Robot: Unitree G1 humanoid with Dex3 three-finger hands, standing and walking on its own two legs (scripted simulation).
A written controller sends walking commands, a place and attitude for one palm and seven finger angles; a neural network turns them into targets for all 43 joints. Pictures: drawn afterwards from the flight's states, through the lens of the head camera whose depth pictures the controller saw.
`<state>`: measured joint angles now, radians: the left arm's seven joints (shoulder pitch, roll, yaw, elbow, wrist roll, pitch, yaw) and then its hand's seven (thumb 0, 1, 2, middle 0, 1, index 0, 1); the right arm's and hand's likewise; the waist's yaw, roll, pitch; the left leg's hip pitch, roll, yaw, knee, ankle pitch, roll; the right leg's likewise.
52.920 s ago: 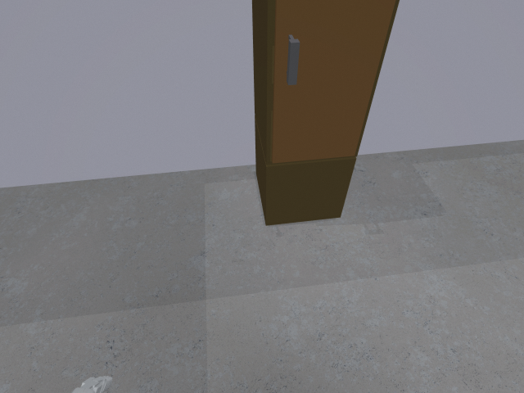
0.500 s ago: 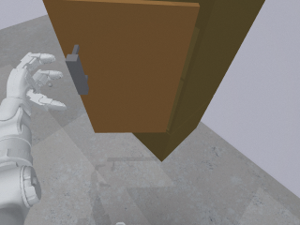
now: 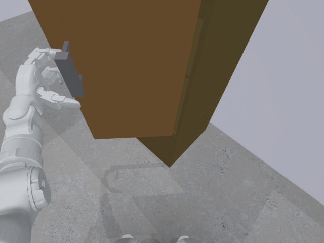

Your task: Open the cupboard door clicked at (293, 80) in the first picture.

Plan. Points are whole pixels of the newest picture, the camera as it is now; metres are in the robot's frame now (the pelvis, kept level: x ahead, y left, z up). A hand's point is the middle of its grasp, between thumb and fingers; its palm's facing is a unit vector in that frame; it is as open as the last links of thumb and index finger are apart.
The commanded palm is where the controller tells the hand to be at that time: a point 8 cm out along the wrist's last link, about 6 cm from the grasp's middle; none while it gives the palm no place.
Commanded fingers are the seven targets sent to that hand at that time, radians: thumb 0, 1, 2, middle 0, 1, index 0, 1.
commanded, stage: slide the fingers in behind the handle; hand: left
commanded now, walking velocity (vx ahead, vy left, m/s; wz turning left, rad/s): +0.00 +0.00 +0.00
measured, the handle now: (72, 69) +0.52 +0.21 +0.11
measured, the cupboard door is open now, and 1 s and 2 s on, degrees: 48 49 50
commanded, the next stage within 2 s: close the thumb around the handle in 1.02 s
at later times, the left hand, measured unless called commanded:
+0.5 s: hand (76, 83) +0.47 +0.19 +0.11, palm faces +0.04 -1.00 +0.00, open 14.0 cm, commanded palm +0.44 +0.24 +0.11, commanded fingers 0.00 -0.50 0.30 -0.30 -1.20 -0.30 -1.20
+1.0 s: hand (79, 85) +0.46 +0.18 +0.11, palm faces +0.05 -1.00 +0.00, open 14.1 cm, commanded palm +0.43 +0.23 +0.11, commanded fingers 0.00 -0.50 0.30 -0.30 -1.20 -0.30 -1.20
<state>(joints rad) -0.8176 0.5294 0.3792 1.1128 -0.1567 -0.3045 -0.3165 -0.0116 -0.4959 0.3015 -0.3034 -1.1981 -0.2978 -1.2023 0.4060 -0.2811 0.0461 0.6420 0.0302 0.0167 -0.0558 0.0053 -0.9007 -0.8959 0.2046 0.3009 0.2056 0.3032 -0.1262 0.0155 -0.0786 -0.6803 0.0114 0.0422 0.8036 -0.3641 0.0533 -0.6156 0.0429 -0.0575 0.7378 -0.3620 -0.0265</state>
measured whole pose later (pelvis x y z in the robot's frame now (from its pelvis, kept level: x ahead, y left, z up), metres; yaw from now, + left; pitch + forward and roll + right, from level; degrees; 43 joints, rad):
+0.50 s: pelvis +0.01 -0.01 +0.00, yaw +0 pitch +13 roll -2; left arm -0.74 0.41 0.33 0.99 -0.17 -0.29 -0.24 -0.01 -0.50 0.30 -0.30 -1.20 -0.30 -1.20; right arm 0.35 -0.27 0.03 0.62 0.03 0.02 -0.04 0.00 -0.90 -0.90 0.20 0.30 0.20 0.30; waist -0.09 0.02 -0.09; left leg -0.63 0.01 0.04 0.78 -0.38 0.04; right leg -0.57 0.05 -0.06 0.73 -0.38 -0.04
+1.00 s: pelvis +0.01 -0.02 +0.00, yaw +0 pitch +12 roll -1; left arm -0.72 0.39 0.31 0.99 -0.17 -0.30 -0.21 -0.01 -0.50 0.30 -0.28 -1.20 -0.28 -1.20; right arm 0.37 -0.27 0.03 0.65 0.04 0.03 -0.04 0.01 -0.90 -0.90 0.20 0.30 0.20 0.30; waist -0.09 0.02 -0.09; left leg -0.60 0.01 0.04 0.77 -0.37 0.03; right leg -0.55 0.05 -0.06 0.73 -0.38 -0.05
